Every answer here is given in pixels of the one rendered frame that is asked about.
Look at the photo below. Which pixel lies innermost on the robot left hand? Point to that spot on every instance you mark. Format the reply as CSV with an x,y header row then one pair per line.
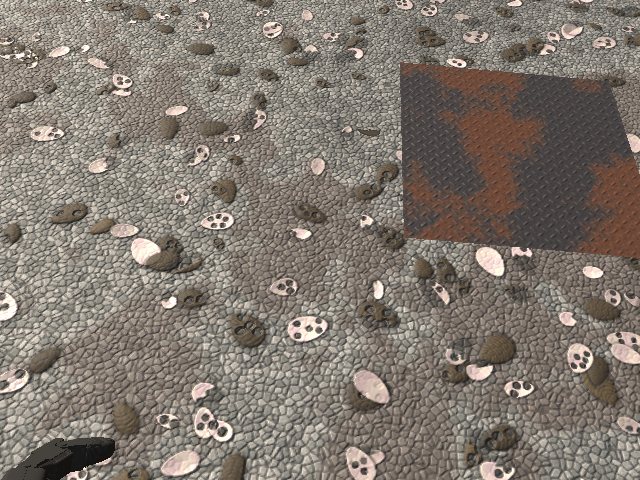
x,y
57,458

